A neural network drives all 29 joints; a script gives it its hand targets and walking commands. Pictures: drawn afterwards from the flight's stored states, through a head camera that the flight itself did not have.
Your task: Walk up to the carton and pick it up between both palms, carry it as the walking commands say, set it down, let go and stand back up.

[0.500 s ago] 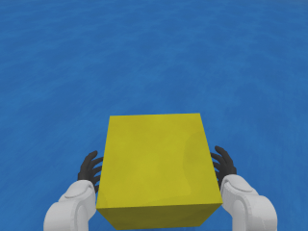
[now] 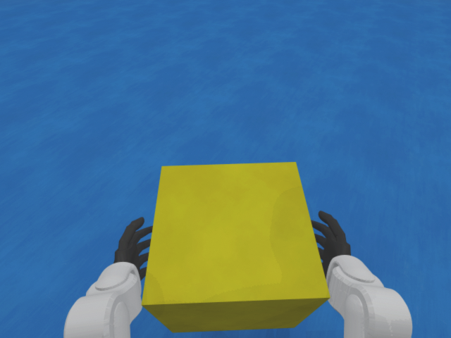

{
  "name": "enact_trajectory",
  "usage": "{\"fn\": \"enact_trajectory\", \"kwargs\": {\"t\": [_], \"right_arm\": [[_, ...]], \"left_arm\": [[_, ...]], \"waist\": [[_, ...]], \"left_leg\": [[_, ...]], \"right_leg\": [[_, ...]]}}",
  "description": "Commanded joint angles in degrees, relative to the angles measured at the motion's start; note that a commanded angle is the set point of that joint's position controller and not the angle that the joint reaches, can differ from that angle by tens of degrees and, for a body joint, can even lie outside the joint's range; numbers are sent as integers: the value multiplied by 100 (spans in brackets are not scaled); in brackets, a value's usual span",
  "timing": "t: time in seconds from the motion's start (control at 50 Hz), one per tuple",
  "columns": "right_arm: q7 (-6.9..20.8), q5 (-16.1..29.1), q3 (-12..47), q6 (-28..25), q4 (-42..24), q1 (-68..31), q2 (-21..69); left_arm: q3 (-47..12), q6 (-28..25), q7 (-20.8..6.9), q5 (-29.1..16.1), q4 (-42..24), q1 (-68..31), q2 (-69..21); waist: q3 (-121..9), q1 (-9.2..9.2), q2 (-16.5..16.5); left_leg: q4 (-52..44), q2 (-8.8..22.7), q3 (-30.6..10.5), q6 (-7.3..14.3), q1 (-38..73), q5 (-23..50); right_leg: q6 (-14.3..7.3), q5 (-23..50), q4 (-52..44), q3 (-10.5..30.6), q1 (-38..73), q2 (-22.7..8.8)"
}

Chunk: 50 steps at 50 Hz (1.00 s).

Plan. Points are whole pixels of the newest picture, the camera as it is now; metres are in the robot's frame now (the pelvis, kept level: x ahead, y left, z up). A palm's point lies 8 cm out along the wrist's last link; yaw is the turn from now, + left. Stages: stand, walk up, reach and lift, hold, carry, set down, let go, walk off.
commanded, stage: carry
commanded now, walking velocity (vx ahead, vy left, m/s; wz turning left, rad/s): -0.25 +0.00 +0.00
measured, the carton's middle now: (231, 251) +0.28 -0.02 +0.05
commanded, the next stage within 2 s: none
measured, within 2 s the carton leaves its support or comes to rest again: neither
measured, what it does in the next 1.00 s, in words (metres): walks backwards: right foot, then left foot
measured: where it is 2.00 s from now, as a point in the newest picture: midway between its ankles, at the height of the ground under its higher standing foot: outside the picture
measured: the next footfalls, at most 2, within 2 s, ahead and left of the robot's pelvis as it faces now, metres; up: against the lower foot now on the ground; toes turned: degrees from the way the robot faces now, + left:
right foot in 0.24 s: -0.04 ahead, -0.12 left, +0.00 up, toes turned -5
left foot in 0.56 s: -0.18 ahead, +0.11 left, +0.00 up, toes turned +4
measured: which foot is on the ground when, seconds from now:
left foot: down 0.00-0.26, up 0.28-0.54, down 0.56-1.00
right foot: down 0.00-0.00, up 0.02-0.22, down 0.24-0.58, up 0.60-0.72, down 0.74-1.00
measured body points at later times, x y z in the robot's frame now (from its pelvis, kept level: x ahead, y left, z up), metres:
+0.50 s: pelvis -0.18 -0.01 +0.00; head -0.18 -0.03 +0.45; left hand +0.07 +0.12 +0.08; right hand +0.06 -0.19 +0.08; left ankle -0.19 +0.11 -0.68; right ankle -0.08 -0.11 -0.72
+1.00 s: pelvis -0.30 -0.02 +0.00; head -0.33 -0.04 +0.45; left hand -0.05 +0.12 +0.09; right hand -0.07 -0.20 +0.08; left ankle -0.22 +0.11 -0.72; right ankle -0.23 -0.12 -0.70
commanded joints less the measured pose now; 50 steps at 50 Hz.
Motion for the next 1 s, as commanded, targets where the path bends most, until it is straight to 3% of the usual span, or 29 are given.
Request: {"fn": "enact_trajectory", "kwargs": {"t": [0.0, 0.02, 0.04, 0.08, 0.16, 0.2, 0.22, 0.24, 0.26, 0.28, 0.32, 0.34, 0.38, 0.46, 0.5, 0.52, 0.56, 0.58, 0.6, 0.64, 0.72, 0.74, 0.76, 0.78, 0.82, 0.88, 0.92, 0.94, 0.98], "right_arm": [[829, 1774, 4118, -69, -633, -2396, 4831], [892, 1761, 4018, -162, -794, -2548, 4929], [911, 1732, 3950, -188, -801, -2555, 4971], [907, 1691, 3844, -243, -855, -2665, 4930], [817, 1517, 3722, -206, -693, -2234, 4759], [738, 1350, 3633, -139, -489, -1987, 4581], [706, 1350, 3663, -130, -510, -1957, 4592], [684, 1322, 3657, -123, -547, -1875, 4514], [682, 1339, 3753, -140, -763, -2142, 4592], [705, 1428, 3915, -157, -923, -2450, 4726], [739, 1705, 4071, -216, -1117, -2962, 5002], [746, 1788, 4155, -237, -1223, -3051, 5052], [754, 1804, 4208, -211, -1135, -2893, 4887], [753, 1902, 4279, -149, -1093, -2744, 4803], [782, 1945, 4270, -116, -1012, -2683, 4866], [805, 1936, 4231, -104, -886, -2655, 4863], [823, 1831, 4142, -116, -687, -2404, 4844], [862, 1765, 4054, -158, -755, -2460, 4861], [897, 1760, 4015, -196, -761, -2578, 4910], [889, 1711, 3897, -251, -805, -2703, 4943], [732, 1446, 3671, -190, -532, -2317, 4524], [700, 1391, 3616, -164, -421, -2184, 4441], [683, 1337, 3641, -166, -418, -2207, 4476], [712, 1362, 3675, -173, -521, -2334, 4518], [698, 1414, 3649, -184, -630, -2610, 4669], [659, 1464, 3714, -135, -659, -2688, 4565], [643, 1461, 3666, -86, -502, -2597, 4593], [638, 1440, 3691, -81, -494, -2550, 4631], [631, 1403, 3749, -53, -398, -2485, 4654]], "left_arm": [[-3552, -109, -687, -1517, -918, -2469, -4571], [-3829, -156, -687, -1641, -1098, -2897, -4787], [-4014, -182, -693, -1735, -1187, -2977, -4950], [-4169, -200, -726, -1910, -1385, -3186, -5041], [-4274, -121, -723, -2001, -1582, -3181, -4805], [-4170, -45, -755, -1994, -1363, -3030, -4690], [-4141, -38, -789, -2026, -1350, -3068, -4693], [-4070, -15, -823, -2005, -1187, -2957, -4583], [-4078, -45, -858, -1987, -1086, -2855, -4768], [-4004, -94, -889, -1954, -1035, -2840, -4960], [-3922, -174, -918, -1961, -1213, -3029, -5105], [-3894, -219, -908, -1927, -1222, -3002, -5169], [-3778, -230, -867, -1786, -1117, -2759, -4950], [-3596, -235, -779, -1609, -1116, -2416, -4714], [-3536, -215, -737, -1519, -1081, -2356, -4657], [-3517, -185, -714, -1456, -994, -2334, -4578], [-3589, -156, -687, -1490, -1055, -2510, -4571], [-3705, -176, -664, -1557, -1087, -2760, -4683], [-3945, -204, -684, -1660, -1230, -2986, -4823], [-4196, -241, -711, -1875, -1486, -3300, -4980], [-4207, -116, -726, -1940, -1340, -3204, -4652], [-4177, -87, -734, -1931, -1218, -3102, -4554], [-4190, -107, -759, -1961, -1149, -3162, -4566], [-4165, -154, -765, -1948, -1109, -3263, -4657], [-4011, -134, -777, -1926, -1040, -3268, -4746], [-3862, -67, -771, -1824, -790, -2946, -4622], [-3812, -54, -788, -1886, -792, -3021, -4656], [-3823, -49, -812, -1899, -839, -3062, -4711], [-3743, -34, -820, -1891, -833, -3088, -4695]], "waist": [[-1653, 238, 1521], [-1612, 166, 1163], [-1636, 179, 947], [-1549, 186, 995], [-1581, 202, 1616], [-1678, 252, 1345], [-1672, 249, 840], [-1795, 198, -432], [-1724, 234, -2079], [-1639, 304, -2109], [-1337, 324, -1027], [-1446, 311, -897], [-1616, 249, -1041], [-1953, 299, -1515], [-1991, 245, -1379], [-1941, 239, -821], [-1892, 233, 1436], [-1665, 195, 1295], [-1427, 202, 876], [-1328, 200, 875], [-1374, 241, 924], [-1620, 223, 680], [-1662, 191, -75], [-1583, 188, -413], [-1351, 173, -371], [-1297, 155, -27], [-1523, 144, 727], [-1449, 189, 947], [-1286, 275, 1013]], "left_leg": [[-2134, 2672, -2639, 1038, 624, 1979], [-1731, 2281, -1733, 1218, 336, 2658], [-1551, 1949, -1458, 1113, 223, 2861], [-1346, 1580, -959, 963, -4, 2732], [-1340, 1390, -1027, 731, 402, 2020], [-1127, 1398, -1115, 554, 340, 1745], [-679, 1168, -953, 324, 155, 1378], [250, 714, -610, 7, -612, 566], [1238, 192, -115, -336, -1230, -812], [2479, 26, -407, -239, -1146, -1151], [3500, 30, -531, -192, -1272, -611], [3378, 75, -443, -186, -1348, -412], [2716, 115, -243, -191, -1168, -386], [837, -24, 102, -44, -313, -692], [-784, -97, 234, 68, 376, -86], [-1423, 225, -191, 144, 830, -1], [-2440, 2230, -2602, 773, 813, -217], [-2306, 2237, -1946, 1016, 50, -186], [-2202, 1800, -1407, 908, -527, -371], [-2062, 1344, -828, 660, -668, -216], [-1465, 1025, -733, 308, -97, 391], [-1203, 997, -765, 193, -147, 772], [-1173, 769, -653, 4, -246, 1013], [-1121, 634, -383, -71, 36, 567], [-1001, 601, -266, 28, 374, -23], [-1531, 1169, -833, 251, 130, -1162], [-2241, 2162, -1606, 684, -433, -1892], [-2381, 2460, -1612, 774, -719, -1981], [-2232, 2300, -1008, 481, -1147, -1509]], "right_leg": [[360, -1972, 1326, 211, -45, 89], [227, -2177, 2062, 479, 174, 20], [203, -1795, 2618, 427, 226, 122], [140, -1504, 2809, 281, 326, 142], [94, -1939, 1355, -31, 571, 147], [82, -1483, -252, 165, 1214, 21], [59, -1165, -1141, 720, 1568, -198], [-214, -589, -1689, 2317, 2034, -1257], [-829, 1199, -1803, 3067, 1968, -2353], [-1223, 1951, -1604, 2780, 1451, -2263], [-1039, 845, -1516, 1961, 1307, -1551], [-987, 865, -1395, 1638, 1392, -1393], [-846, 528, -1429, 1288, 1615, -1215], [-731, -666, -1782, 1421, 1774, -1260], [-477, -1511, -1837, 1353, 1551, -1206], [-209, -1634, -1512, 1105, 1131, -961], [344, -1280, -66, 511, 320, -204], [315, -1409, 713, 291, 640, -203], [298, -1116, 1313, 362, 965, -179], [283, -795, 1231, 207, 1163, -110], [300, -653, -963, 298, 1547, -242], [272, -495, -1035, 679, 1931, -541], [154, -178, -957, 1007, 1932, -823], [89, -674, -1117, 1035, 1343, -813], [97, -1503, -1411, 960, 669, -615], [200, -1897, -737, 543, 334, -176], [260, -1519, 1493, 29, 678, 250], [302, -1575, 1900, 29, 666, 116], [191, -1565, 1739, 161, 881, -191]]}}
